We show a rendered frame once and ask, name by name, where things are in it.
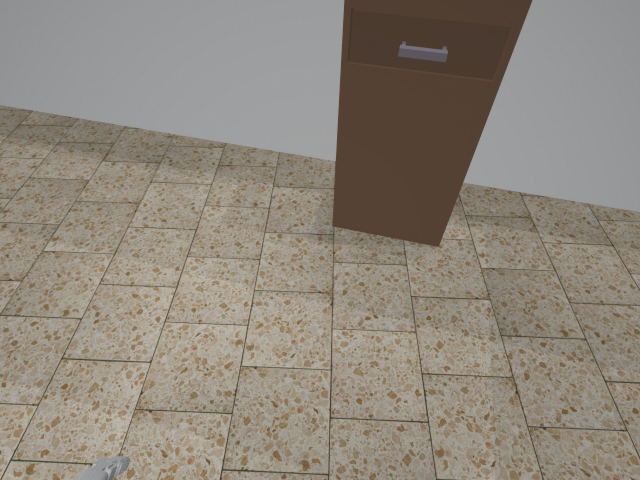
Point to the cabinet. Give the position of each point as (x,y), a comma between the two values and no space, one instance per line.
(406,138)

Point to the handle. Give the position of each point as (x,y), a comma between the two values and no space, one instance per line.
(423,53)

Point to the left robot hand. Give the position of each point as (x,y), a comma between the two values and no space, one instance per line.
(105,469)

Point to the drawer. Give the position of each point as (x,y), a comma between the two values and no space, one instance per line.
(474,47)

